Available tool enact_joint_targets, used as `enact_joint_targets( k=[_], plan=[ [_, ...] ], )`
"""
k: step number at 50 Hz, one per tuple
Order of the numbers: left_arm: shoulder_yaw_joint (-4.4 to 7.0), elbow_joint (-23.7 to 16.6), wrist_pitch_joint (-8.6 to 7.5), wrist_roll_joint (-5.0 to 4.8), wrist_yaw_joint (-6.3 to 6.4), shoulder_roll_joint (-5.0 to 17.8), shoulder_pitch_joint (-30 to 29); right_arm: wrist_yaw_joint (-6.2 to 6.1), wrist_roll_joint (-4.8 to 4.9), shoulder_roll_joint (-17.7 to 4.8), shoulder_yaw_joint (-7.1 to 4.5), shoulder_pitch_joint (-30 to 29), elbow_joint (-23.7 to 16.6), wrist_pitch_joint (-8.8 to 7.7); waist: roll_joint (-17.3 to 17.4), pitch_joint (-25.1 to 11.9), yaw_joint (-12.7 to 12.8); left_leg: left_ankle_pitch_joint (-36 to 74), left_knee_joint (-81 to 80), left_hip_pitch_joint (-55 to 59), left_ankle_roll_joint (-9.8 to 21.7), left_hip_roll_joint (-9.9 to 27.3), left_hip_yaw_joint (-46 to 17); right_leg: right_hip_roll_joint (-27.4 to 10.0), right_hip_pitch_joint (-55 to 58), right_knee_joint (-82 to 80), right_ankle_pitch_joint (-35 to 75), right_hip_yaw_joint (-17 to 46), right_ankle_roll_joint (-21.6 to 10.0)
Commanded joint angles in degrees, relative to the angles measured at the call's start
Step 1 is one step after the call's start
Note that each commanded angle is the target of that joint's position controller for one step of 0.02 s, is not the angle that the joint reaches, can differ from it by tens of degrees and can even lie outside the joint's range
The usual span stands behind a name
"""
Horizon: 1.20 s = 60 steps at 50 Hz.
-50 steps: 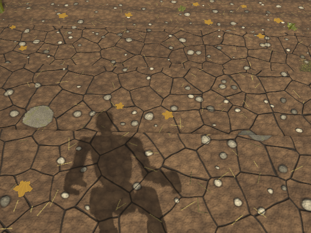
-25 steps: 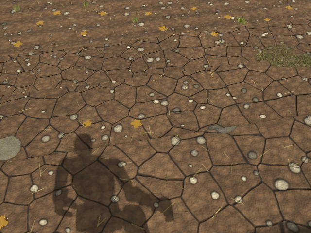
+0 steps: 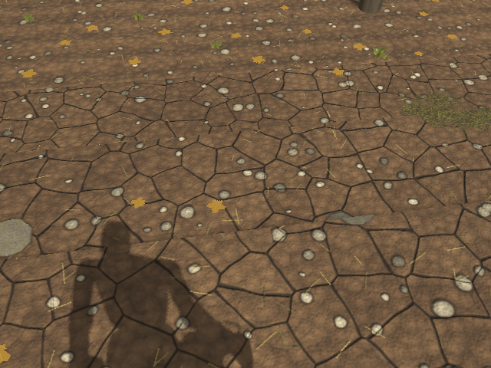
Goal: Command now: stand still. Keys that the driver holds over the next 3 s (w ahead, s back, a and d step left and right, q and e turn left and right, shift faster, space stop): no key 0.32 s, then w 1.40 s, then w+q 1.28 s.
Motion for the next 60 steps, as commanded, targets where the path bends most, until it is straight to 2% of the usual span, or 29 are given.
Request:
enact_joint_targets(
  k=[1,16,18,19,21,23,25,27,31,33,34,35,36,37,38,39,40,43,44,47,48,49,51,52,53,54,56,57,60],
  plan=[
    [0.4,0.07,-0.42,-0.03,0.27,4.64,1.53,-0.19,-0.01,-5.92,-0.84,1.29,-0.45,-0.53,1.04,1.01,-0.22,4.58,-5.03,-1.04,1.14,8.19,-7.97,-5.85,-1.78,-2.23,5.35,4.53,-1.42],
    [-0.64,3.61,-0.64,-0.06,0.74,2.2,3.11,-0.46,-0.04,-3.58,-0.14,4.61,3.88,-0.65,1.03,1.67,-0.35,4.91,-5.06,-1.65,1.22,7.35,-7.94,-6.41,-2.59,-1.25,5.02,3.58,-1.04],
    [-0.52,3.57,-0.54,0.24,0.79,2.17,3.68,-0.43,-0.15,-5.12,-0.83,5.88,4.29,-0.31,2.75,0.96,-0.86,-9.26,-6.76,-1.37,2.12,6.89,-9.51,-4.13,-4.14,1.62,-3.35,1.4,-1.58],
    [-0.23,2.96,-0.49,0.58,0.7,2.53,3.38,-0.41,-0.09,-7.04,-1.71,7.2,4.48,0.16,4.93,1.41,-1.48,-20.0,-7.64,-1.07,3.88,7.57,-11.98,-1.88,-7.43,6.11,-10.5,-0.91,-2.29],
    [0.12,0.53,-0.63,1.86,0.05,2.69,-0.32,-0.36,-0.35,-8.81,-3.01,12.24,5.43,0.89,7.95,5.72,-3.94,-36.47,-13.21,-0.85,8.95,14.53,-22.03,-0.41,-17.9,16.24,-16.36,-5.63,-3.09],
    [0.51,-1.81,-1.38,2.03,-0.52,2.93,-3.66,-0.26,-1.18,-7.79,-3.59,14.49,5.88,0.48,6.7,9.28,-4.78,-34.3,-16.33,-1.63,12.49,19.72,-27.86,-4.02,-25.08,26.86,-15.9,-5.8,-2.81],
    [0.72,-2.67,-2.39,1.74,-1.01,2.26,-3.48,-0.18,-1.28,-7.76,-4.09,14.04,5.6,-0.66,4.33,8.6,-3.14,-27.63,-16.05,0.19,12.91,19.72,-26.12,-5.89,-28.61,31.04,-13.75,-4.9,-2.44],
    [1.06,-3.53,-3.25,1.27,-1.53,2.58,-4.14,-0.07,-0.98,-6.94,-4.15,13.03,5.13,-1.68,4.61,6.9,-2.24,-20.74,-14.99,-0.33,11.09,16.89,-20.45,-5.97,-26.06,27.85,-11.25,-5.88,-1.87],
    [1.29,-5.76,-3.39,0.57,-2.15,2.36,-6.04,-0.25,-0.68,-7.56,-4.44,13.56,4.58,-2.42,7.17,5.11,-1.98,-15.67,-12.34,-5.47,9.61,14.13,-14.09,-4.14,-16.07,18.27,-9.03,-8.91,-1.24],
    [1.54,-5.59,-3.65,0.44,-2.04,2.18,-2.63,-0.13,-0.36,-7.88,-4.69,12.45,4.02,-2.27,6.61,5.21,0.21,-16.79,-9.31,-11.2,8.59,13.6,-12.67,-3.21,-6.94,11.5,-4.6,-10.47,-1.93],
    [1.83,-4.2,-3.82,0.39,-1.85,2.37,1.59,-0.07,-0.24,-7.8,-4.69,11.63,3.6,-2.23,5.03,4.84,1.98,-17.77,-6.05,-15.58,7.68,12.33,-11.62,-1.91,0.18,8.77,-3.91,-11.02,-1.95],
    [2.56,-2.98,-4.33,0.62,-1.6,4.02,6.44,-0.05,-0.52,-6.98,-4.31,11.03,2.86,-2.44,1.82,3.55,3.91,-16.92,-1.2,-20.09,6.2,9.97,-9.56,-2.33,8.44,5.64,-5.24,-8.66,-2.14],
    [3.76,-1.78,-5.14,1.46,-1.05,8.29,13.95,0.3,-0.76,-3.57,-3.32,10.19,1.72,-2.96,-8.43,0.78,7.07,-14.92,16.05,-24.24,3.63,4.36,-2.33,-13.42,15.01,-3.32,-17.3,6.42,-3.68],
    [5.16,-0.35,-4.79,0.64,-0.98,14.13,20.47,0.78,-0.5,-1.69,-2.94,11.02,-0.89,-3.39,-19.03,-2.2,7.09,-19.9,32.07,-33.3,2.47,-1.73,2.95,-26.04,17.74,-13.95,-34.57,31.44,-9.53],
    [4.52,-0.98,-4.28,0.48,-0.96,10.32,16.04,1.1,-1.68,-6.9,-4.12,8.61,-1.25,-3.15,-9.07,2.48,4.26,-16.07,38.89,-34.18,3.37,2.28,-1.32,-25.5,11.86,-13.31,-34.71,30.8,-10.59],
    [4.08,-3.47,-4.6,0.68,-1.36,8.24,9.81,1.64,-1.31,-6.05,-4.09,7.19,-1.36,-3.22,-4.68,5.4,1.83,-9.83,39.43,-33.17,3.39,4.64,-2.63,-22.64,6.95,-12.54,-26.33,24.34,-9.94],
    [3.77,-4.76,-5.27,0.66,-1.59,6.54,6.51,1.98,-0.84,-4.17,-3.62,7.68,-0.48,-3.38,-3.04,5.31,0.23,-5.53,38.09,-29.95,2.51,6.3,-2.95,-19.84,4.62,-12.94,-15.39,17.97,-9.0],
    [2.95,-4.16,-6.8,0.21,-1.28,3.52,8.29,2.35,-1.28,-4.26,-3.85,7.35,-0.08,-2.66,-3.8,3.28,-1.33,-0.79,34.46,-25.74,0.34,7.17,-0.96,-15.67,5.3,-12.2,7.96,7.12,-8.08],
    [2.79,-3.54,-6.85,-0.13,-1.08,2.95,9.8,2.32,-0.83,-5.38,-4.27,5.31,-0.72,-2.28,-3.49,2.61,-1.37,0.23,33.21,-26.71,0.0,6.75,-0.23,-14.83,7.36,-11.74,12.56,5.66,-8.06],
    [3.02,-2.2,-6.59,0.17,-0.75,3.92,13.76,2.86,-1.66,-3.98,-4.15,-0.27,-3.1,-1.15,-3.78,2.21,-0.47,2.92,30.98,-27.91,-1.26,5.31,2.3,-14.19,9.01,-10.38,26.18,1.3,-8.1],
    [2.92,-2.06,-6.48,0.24,-0.77,3.53,14.25,2.94,-1.53,-3.68,-4.05,-2.29,-4.08,-0.88,-3.51,2.59,-0.43,4.0,29.58,-28.1,-1.48,5.35,2.42,-13.87,8.48,-10.2,28.1,0.17,-8.01],
    [3.03,-2.65,-6.54,0.59,-0.85,3.87,14.61,3.2,-1.21,-3.86,-4.05,-2.0,-3.85,-0.58,-4.19,1.28,-0.09,6.78,31.35,-26.86,-1.33,4.71,3.49,-13.31,7.57,-9.6,27.44,-0.94,-8.6],
    [3.15,-1.76,-6.75,1.3,-0.85,3.4,18.35,3.62,-1.81,-5.09,-4.69,-2.36,-3.62,-0.22,-3.59,1.88,0.23,9.49,35.06,-32.4,0.09,6.2,1.33,-15.72,10.88,-7.26,26.25,0.9,-10.53],
    [3.11,-1.8,-6.72,1.49,-0.75,3.05,18.85,3.75,-2.05,-5.53,-4.91,-4.49,-4.24,-0.36,-2.44,3.54,0.53,9.83,35.19,-35.16,0.29,6.42,1.13,-16.32,11.73,-6.74,26.35,1.51,-11.21],
    [3.05,-1.96,-7.14,1.34,-0.63,2.85,19.32,3.69,-1.48,-5.49,-5.29,-8.28,-5.61,-0.86,-2.66,5.0,1.29,12.11,31.73,-38.61,0.58,6.24,1.58,-14.56,13.0,-7.07,21.35,1.45,-11.98],
    [3.13,0.1,-7.77,1.58,-0.11,2.51,22.81,3.59,-1.62,-6.19,-5.78,-13.71,-7.61,-1.67,-3.18,7.18,3.16,13.3,30.13,-46.63,0.72,7.32,-1.77,-16.45,20.02,-5.76,19.19,3.88,-11.91],
    [3.39,0.36,-8.68,1.37,0.5,3.08,23.86,3.52,-1.4,-6.24,-5.97,-18.96,-10.17,-2.98,-2.0,9.07,4.24,13.9,24.11,-50.71,0.32,6.95,-1.78,-16.45,22.67,-5.33,18.22,4.08,-12.14],
    [3.7,-0.58,-9.41,1.75,0.74,3.83,19.11,3.74,-1.35,-6.22,-5.92,-19.17,-11.33,-3.25,-1.19,10.83,2.05,20.89,15.93,-45.25,-0.25,8.03,-1.96,-13.91,15.77,-4.83,12.8,1.37,-10.97],
    [2.74,-1.98,-10.33,0.99,0.91,1.29,15.68,5.28,-1.4,-3.38,-5.17,-17.46,-11.49,-3.78,0.71,6.42,2.92,41.73,8.37,-26.7,1.94,7.61,1.26,-11.57,3.9,0.16,5.8,-1.94,-8.8]
  ],
)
